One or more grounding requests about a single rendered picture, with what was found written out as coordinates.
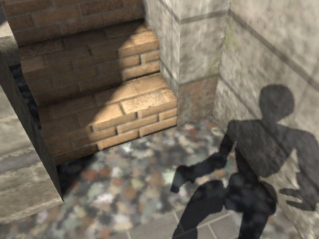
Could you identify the stairs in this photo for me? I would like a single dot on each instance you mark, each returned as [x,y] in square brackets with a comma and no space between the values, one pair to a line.
[93,69]

